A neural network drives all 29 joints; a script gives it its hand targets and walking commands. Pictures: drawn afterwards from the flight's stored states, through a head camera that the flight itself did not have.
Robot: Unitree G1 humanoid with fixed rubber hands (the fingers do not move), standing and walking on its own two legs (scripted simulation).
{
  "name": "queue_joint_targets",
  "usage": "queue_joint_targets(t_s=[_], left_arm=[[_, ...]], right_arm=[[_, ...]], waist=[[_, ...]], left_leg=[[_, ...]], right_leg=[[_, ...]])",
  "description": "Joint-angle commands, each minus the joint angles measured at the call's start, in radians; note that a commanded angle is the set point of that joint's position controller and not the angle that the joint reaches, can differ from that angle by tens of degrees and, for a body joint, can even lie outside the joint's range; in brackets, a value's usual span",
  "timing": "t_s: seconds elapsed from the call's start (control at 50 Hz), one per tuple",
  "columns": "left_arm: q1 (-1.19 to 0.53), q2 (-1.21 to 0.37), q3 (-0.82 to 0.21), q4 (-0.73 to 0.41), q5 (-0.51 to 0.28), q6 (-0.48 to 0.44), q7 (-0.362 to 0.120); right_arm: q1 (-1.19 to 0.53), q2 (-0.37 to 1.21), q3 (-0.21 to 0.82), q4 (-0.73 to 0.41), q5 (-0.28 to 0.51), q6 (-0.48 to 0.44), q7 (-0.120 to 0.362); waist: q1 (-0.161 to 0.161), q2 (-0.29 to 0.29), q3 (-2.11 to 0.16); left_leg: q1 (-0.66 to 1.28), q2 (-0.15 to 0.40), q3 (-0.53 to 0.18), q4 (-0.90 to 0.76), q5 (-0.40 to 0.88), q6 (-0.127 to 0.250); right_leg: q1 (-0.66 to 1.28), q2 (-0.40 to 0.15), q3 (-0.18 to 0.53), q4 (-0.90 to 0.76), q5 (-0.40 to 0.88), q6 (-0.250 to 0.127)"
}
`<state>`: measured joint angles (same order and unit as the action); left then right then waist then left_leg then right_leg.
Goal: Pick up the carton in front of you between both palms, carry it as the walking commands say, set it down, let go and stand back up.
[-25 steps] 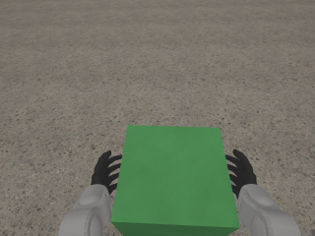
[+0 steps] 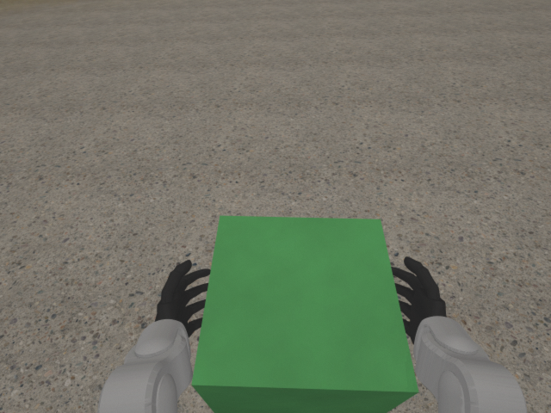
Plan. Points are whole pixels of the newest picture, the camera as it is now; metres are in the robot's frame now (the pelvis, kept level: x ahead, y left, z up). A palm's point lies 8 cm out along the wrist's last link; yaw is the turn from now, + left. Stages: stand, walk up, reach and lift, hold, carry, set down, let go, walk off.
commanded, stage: carry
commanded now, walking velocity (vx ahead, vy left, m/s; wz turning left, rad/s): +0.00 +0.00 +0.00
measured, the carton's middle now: (296, 328) +0.25 +0.00 +0.03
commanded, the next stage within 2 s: hold in 1.64 s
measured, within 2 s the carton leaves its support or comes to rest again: neither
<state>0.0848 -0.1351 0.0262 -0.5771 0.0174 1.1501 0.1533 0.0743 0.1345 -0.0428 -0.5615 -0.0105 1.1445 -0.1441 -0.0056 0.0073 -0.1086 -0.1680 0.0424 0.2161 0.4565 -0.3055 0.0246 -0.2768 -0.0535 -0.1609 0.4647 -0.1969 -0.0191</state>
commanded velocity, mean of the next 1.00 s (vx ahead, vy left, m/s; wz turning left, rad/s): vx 0.00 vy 0.00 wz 0.00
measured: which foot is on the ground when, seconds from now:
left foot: down 0.00-1.00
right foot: down 0.00-1.00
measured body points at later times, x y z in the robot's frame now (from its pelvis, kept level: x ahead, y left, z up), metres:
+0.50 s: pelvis +0.05 -0.01 -0.01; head +0.05 -0.01 +0.44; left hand +0.32 +0.14 +0.04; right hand +0.33 -0.16 +0.04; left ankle -0.04 +0.09 -0.74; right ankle +0.03 -0.11 -0.74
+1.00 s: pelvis +0.01 +0.00 +0.00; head +0.01 -0.01 +0.45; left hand +0.31 +0.15 +0.03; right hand +0.31 -0.15 +0.02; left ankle -0.04 +0.09 -0.74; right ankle +0.03 -0.11 -0.74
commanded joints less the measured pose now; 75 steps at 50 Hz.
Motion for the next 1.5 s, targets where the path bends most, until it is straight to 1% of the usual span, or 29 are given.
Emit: queue_joint_targets(t_s=[0.0, 0.02, 0.04, 0.06, 0.1, 0.16, 0.22, 0.28, 0.34, 0.4, 0.46, 0.52, 0.58, 0.64, 0.7, 0.74, 0.78, 0.86, 0.94, 1.06, 1.16, 1.24, 1.34, 1.48], left_arm=[[-0.309, -0.518, -0.461, 0.061, -0.138, 0.034, -0.025], [-0.326, -0.510, -0.456, 0.074, -0.138, 0.032, -0.025], [-0.341, -0.507, -0.451, 0.087, -0.136, 0.028, -0.027], [-0.355, -0.509, -0.448, 0.098, -0.135, 0.021, -0.030], [-0.373, -0.528, -0.449, 0.130, -0.134, 0.003, -0.044], [-0.436, -0.577, -0.477, 0.150, -0.141, -0.051, -0.086], [-0.555, -0.667, -0.548, 0.110, -0.172, -0.124, -0.139], [-0.561, -0.705, -0.574, 0.140, -0.172, -0.176, -0.178], [-0.514, -0.674, -0.541, 0.223, -0.125, -0.217, -0.200], [-0.482, -0.627, -0.489, 0.310, -0.067, -0.258, -0.213], [-0.502, -0.604, -0.432, 0.401, -0.022, -0.302, -0.224], [-0.562, -0.600, -0.366, 0.514, 0.021, -0.360, -0.237], [-0.660, -0.624, -0.317, 0.620, 0.043, -0.439, -0.260], [-0.754, -0.686, -0.320, 0.695, 0.031, -0.521, -0.288], [-0.814, -0.793, -0.379, 0.726, -0.001, -0.573, -0.319], [-0.829, -0.855, -0.431, 0.710, -0.026, -0.575, -0.337], [-0.823, -0.889, -0.473, 0.673, -0.050, -0.553, -0.346], [-0.763, -0.897, -0.497, 0.616, -0.069, -0.486, -0.343], [-0.725, -0.862, -0.458, 0.614, -0.046, -0.445, -0.337], [-0.754, -0.840, -0.399, 0.659, -0.013, -0.447, -0.339], [-0.788, -0.867, -0.391, 0.688, -0.014, -0.454, -0.346], [-0.804, -0.891, -0.410, 0.679, -0.029, -0.455, -0.353], [-0.798, -0.907, -0.444, 0.642, -0.051, -0.452, -0.355], [-0.771, -0.882, -0.445, 0.621, -0.048, -0.448, -0.348]], right_arm=[[-0.334, 0.517, 0.508, 0.004, 0.127, 0.045, 0.013], [-0.343, 0.509, 0.497, 0.026, 0.122, 0.046, 0.011], [-0.349, 0.506, 0.491, 0.043, 0.118, 0.044, 0.011], [-0.354, 0.509, 0.488, 0.059, 0.116, 0.039, 0.013], [-0.358, 0.535, 0.489, 0.102, 0.118, 0.020, 0.028], [-0.409, 0.583, 0.505, 0.136, 0.121, -0.035, 0.072], [-0.528, 0.658, 0.551, 0.100, 0.147, -0.113, 0.127], [-0.549, 0.703, 0.590, 0.128, 0.162, -0.167, 0.168], [-0.503, 0.681, 0.564, 0.223, 0.129, -0.206, 0.196], [-0.476, 0.634, 0.507, 0.316, 0.071, -0.247, 0.210], [-0.505, 0.605, 0.443, 0.408, 0.026, -0.293, 0.223], [-0.573, 0.596, 0.374, 0.513, -0.011, -0.353, 0.237], [-0.661, 0.624, 0.325, 0.616, -0.034, -0.430, 0.256], [-0.734, 0.685, 0.313, 0.701, -0.032, -0.510, 0.279], [-0.780, 0.788, 0.367, 0.726, -0.008, -0.558, 0.308], [-0.792, 0.847, 0.422, 0.708, 0.012, -0.559, 0.325], [-0.791, 0.881, 0.469, 0.675, 0.032, -0.538, 0.334], [-0.754, 0.891, 0.509, 0.615, 0.054, -0.473, 0.334], [-0.719, 0.865, 0.481, 0.606, 0.040, -0.433, 0.330], [-0.752, 0.852, 0.422, 0.646, 0.015, -0.437, 0.334], [-0.772, 0.872, 0.398, 0.686, 0.009, -0.444, 0.343], [-0.775, 0.894, 0.409, 0.684, 0.014, -0.444, 0.347], [-0.767, 0.908, 0.446, 0.642, 0.030, -0.440, 0.344], [-0.759, 0.887, 0.460, 0.603, 0.037, -0.437, 0.337]], waist=[[-0.003, -0.068, -0.098], [-0.003, -0.076, -0.105], [-0.003, -0.083, -0.116], [-0.003, -0.082, -0.132], [-0.002, -0.060, -0.163], [0.001, -0.026, -0.225], [0.000, 0.002, -0.295], [-0.001, -0.001, -0.326], [-0.001, -0.005, -0.334], [-0.001, -0.010, -0.311], [0.001, -0.005, -0.264], [0.003, 0.000, -0.205], [0.004, 0.008, -0.161], [0.003, 0.011, -0.152], [0.003, 0.005, -0.196], [0.004, -0.002, -0.236], [0.004, -0.008, -0.266], [0.003, -0.015, -0.286], [0.002, -0.014, -0.257], [0.004, -0.004, -0.198], [0.006, 0.005, -0.177], [0.006, -0.002, -0.204], [0.005, -0.013, -0.248], [0.005, -0.013, -0.258]], left_leg=[[0.007, 0.133, -0.098, 0.010, 0.420, -0.034], [0.002, 0.125, -0.096, 0.030, 0.438, -0.034], [0.002, 0.121, -0.099, 0.034, 0.456, -0.035], [0.006, 0.119, -0.102, 0.035, 0.476, -0.036], [0.014, 0.118, -0.103, 0.037, 0.506, -0.039], [0.041, 0.111, -0.096, 0.050, 0.528, -0.039], [0.073, 0.109, -0.095, 0.059, 0.563, -0.037], [0.090, 0.110, -0.094, 0.074, 0.588, -0.032], [0.089, 0.115, -0.096, 0.085, 0.602, -0.027], [0.072, 0.119, -0.100, 0.083, 0.580, -0.026], [0.052, 0.125, -0.103, 0.060, 0.532, -0.027], [0.034, 0.132, -0.110, 0.030, 0.475, -0.023], [0.021, 0.136, -0.121, 0.005, 0.434, -0.018], [0.017, 0.131, -0.127, -0.018, 0.357, -0.013], [0.047, 0.130, -0.132, -0.022, 0.313, -0.006], [0.064, 0.128, -0.134, -0.017, 0.300, 0.000], [0.068, 0.128, -0.135, -0.014, 0.296, 0.004], [0.063, 0.130, -0.131, -0.004, 0.297, 0.008], [0.032, 0.133, -0.133, -0.011, 0.290, 0.004], [-0.006, 0.128, -0.139, -0.032, 0.247, 0.001], [-0.020, 0.125, -0.142, -0.047, 0.206, 0.003], [-0.008, 0.125, -0.142, -0.044, 0.205, 0.006], [0.010, 0.128, -0.142, -0.029, 0.227, 0.010], [0.003, 0.130, -0.144, -0.018, 0.251, 0.012]], right_leg=[[0.097, -0.145, 0.108, -0.023, 0.543, 0.006], [0.103, -0.146, 0.111, -0.003, 0.625, 0.003], [0.111, -0.146, 0.109, 0.014, 0.668, 0.000], [0.119, -0.143, 0.105, 0.028, 0.683, -0.004], [0.135, -0.134, 0.095, 0.043, 0.671, -0.008], [0.166, -0.131, 0.096, 0.063, 0.675, -0.014], [0.205, -0.124, 0.090, 0.088, 0.669, -0.019], [0.221, -0.118, 0.083, 0.099, 0.660, -0.021], [0.226, -0.118, 0.081, 0.104, 0.657, -0.023], [0.216, -0.116, 0.078, 0.098, 0.623, -0.019], [0.188, -0.114, 0.076, 0.083, 0.533, -0.013], [0.148, -0.113, 0.081, 0.060, 0.431, -0.013], [0.118, -0.112, 0.088, 0.036, 0.365, -0.019], [0.111, -0.109, 0.092, 0.015, 0.291, -0.018], [0.115, -0.108, 0.097, 0.008, 0.251, -0.017], [0.127, -0.108, 0.100, 0.008, 0.248, -0.016], [0.143, -0.111, 0.100, 0.012, 0.247, -0.016], [0.149, -0.121, 0.099, 0.018, 0.277, -0.015], [0.138, -0.121, 0.093, 0.016, 0.262, -0.012], [0.112, -0.117, 0.097, -0.005, 0.226, -0.009], [0.098, -0.115, 0.101, -0.019, 0.182, -0.009], [0.104, -0.114, 0.101, -0.018, 0.180, -0.009], [0.116, -0.117, 0.098, -0.009, 0.200, -0.009], [0.121, -0.121, 0.095, 0.000, 0.217, -0.007]])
